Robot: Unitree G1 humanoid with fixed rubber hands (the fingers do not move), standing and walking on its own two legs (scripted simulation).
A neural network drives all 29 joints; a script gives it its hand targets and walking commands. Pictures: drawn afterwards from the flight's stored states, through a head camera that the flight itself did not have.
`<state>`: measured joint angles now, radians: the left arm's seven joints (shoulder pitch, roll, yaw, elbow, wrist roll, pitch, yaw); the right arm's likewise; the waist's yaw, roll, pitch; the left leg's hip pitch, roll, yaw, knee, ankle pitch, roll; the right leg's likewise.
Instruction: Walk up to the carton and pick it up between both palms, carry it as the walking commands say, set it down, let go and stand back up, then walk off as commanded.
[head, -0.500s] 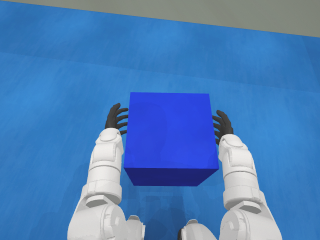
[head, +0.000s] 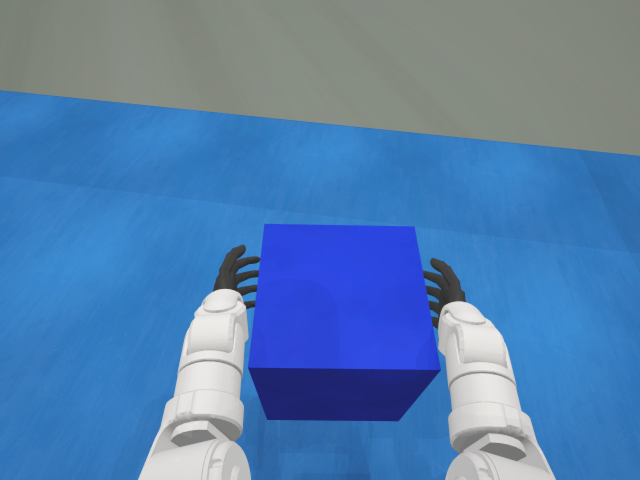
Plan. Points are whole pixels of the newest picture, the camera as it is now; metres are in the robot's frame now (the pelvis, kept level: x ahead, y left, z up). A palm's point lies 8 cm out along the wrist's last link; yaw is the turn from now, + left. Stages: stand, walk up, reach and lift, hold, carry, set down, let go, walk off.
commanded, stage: reach and lift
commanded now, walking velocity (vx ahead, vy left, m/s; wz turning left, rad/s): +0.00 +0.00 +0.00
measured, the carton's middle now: (336, 329) +0.33 -0.01 -0.06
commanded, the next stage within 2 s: hold in 1.64 s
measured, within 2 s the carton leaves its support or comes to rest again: neither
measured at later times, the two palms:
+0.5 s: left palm (222, 288) +0.32 +0.14 +0.07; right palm (464, 300) +0.31 -0.16 +0.07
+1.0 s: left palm (219, 295) +0.32 +0.14 +0.07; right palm (462, 301) +0.31 -0.16 +0.07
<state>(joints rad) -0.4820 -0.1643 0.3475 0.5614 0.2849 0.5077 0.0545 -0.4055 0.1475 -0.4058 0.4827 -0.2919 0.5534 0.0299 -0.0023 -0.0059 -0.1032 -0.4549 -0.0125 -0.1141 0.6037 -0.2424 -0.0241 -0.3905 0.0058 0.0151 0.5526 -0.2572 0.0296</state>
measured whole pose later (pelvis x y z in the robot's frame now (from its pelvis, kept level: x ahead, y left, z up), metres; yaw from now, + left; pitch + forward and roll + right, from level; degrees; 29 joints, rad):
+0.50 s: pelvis +0.01 +0.00 +0.01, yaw +0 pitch -4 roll -1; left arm -0.43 -0.16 0.30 0.45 0.28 0.70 0.03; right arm -0.36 0.16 -0.34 0.36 -0.29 0.76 0.02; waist -0.01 -0.01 -0.07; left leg -0.19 -0.01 -0.11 0.47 -0.22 -0.02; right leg -0.12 0.00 0.02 0.42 -0.23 0.03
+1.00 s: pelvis +0.00 +0.00 +0.01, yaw +0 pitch -5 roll -1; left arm -0.42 -0.16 0.31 0.41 0.29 0.71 0.03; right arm -0.38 0.15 -0.31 0.35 -0.29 0.77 0.02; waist -0.01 -0.01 -0.03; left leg -0.18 -0.01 -0.11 0.46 -0.20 -0.02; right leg -0.12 0.00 0.02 0.42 -0.22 0.02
